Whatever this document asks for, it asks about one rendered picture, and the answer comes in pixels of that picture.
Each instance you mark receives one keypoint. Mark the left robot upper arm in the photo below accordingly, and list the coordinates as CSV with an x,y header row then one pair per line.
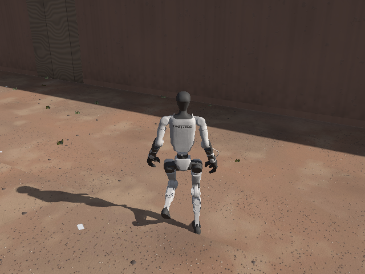
x,y
164,121

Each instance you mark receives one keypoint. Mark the robot left hand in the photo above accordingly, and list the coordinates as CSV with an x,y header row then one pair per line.
x,y
149,161

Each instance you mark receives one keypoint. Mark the robot right forearm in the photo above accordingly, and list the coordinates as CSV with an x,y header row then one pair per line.
x,y
210,154

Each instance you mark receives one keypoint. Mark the robot right hand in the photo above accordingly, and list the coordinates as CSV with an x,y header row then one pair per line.
x,y
214,165

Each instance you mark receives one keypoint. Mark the robot left forearm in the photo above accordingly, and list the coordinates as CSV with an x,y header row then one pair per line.
x,y
153,150

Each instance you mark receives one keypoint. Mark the robot left shin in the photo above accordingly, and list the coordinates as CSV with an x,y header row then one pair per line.
x,y
169,195

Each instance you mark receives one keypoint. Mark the right robot foot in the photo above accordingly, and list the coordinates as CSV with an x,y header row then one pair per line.
x,y
196,229

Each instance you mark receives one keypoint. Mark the right robot upper arm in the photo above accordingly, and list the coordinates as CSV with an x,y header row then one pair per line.
x,y
203,131

